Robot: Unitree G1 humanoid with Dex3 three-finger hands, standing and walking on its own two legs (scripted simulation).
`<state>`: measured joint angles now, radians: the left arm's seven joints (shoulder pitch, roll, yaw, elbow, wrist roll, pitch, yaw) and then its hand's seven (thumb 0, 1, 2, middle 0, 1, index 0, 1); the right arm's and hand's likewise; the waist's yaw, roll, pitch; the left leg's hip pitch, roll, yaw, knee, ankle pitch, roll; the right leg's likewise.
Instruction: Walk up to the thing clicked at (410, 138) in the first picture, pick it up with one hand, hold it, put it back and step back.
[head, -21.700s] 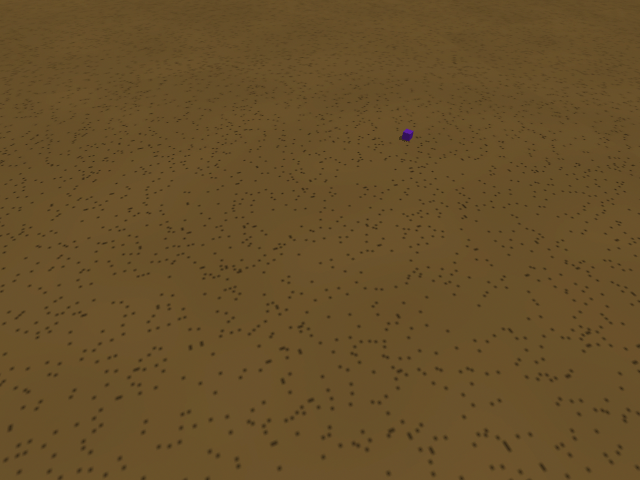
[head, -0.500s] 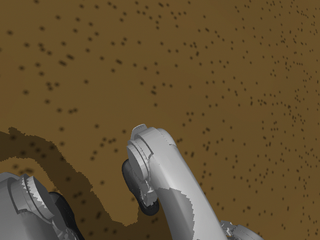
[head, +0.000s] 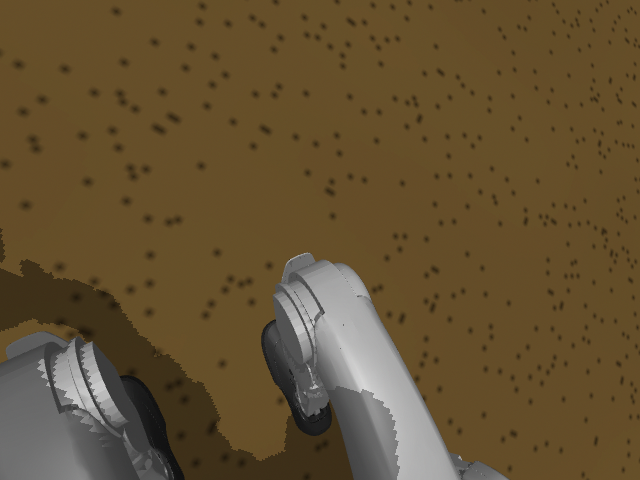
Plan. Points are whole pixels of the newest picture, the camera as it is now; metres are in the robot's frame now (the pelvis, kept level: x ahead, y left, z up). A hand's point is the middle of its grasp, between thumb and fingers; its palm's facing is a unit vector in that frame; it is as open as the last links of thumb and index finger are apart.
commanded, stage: approach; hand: left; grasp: from above
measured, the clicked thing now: out of the picture +0.45 +0.33 -0.31
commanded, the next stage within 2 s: close in in 0.04 s
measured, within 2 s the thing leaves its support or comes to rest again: neither
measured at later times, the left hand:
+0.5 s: hand out of the picture +0.46 +0.30 -0.23, palm faces +0.09 -0.46 -0.88, open 14.3 cm
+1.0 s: hand out of the picture +0.45 +0.31 -0.25, palm faces +0.06 -0.47 -0.88, open 14.1 cm
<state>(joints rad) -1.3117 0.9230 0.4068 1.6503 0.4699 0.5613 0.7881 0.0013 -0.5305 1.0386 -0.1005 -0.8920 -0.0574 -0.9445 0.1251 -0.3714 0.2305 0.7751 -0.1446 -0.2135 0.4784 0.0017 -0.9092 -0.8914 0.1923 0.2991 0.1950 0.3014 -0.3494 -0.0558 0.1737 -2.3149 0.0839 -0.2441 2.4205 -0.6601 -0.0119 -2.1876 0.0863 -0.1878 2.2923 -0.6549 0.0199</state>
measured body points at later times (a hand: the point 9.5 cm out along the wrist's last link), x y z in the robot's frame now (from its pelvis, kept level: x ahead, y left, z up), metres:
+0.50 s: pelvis +0.00 +0.00 +0.00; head +0.30 +0.08 +0.32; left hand +0.45 +0.32 -0.18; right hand -0.01 -0.28 -0.05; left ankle +0.08 +0.14 -0.30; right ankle +0.11 -0.11 -0.30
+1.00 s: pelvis +0.00 +0.00 -0.01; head +0.30 +0.09 +0.30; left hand +0.44 +0.33 -0.20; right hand +0.02 -0.25 -0.07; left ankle +0.08 +0.14 -0.30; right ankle +0.11 -0.11 -0.30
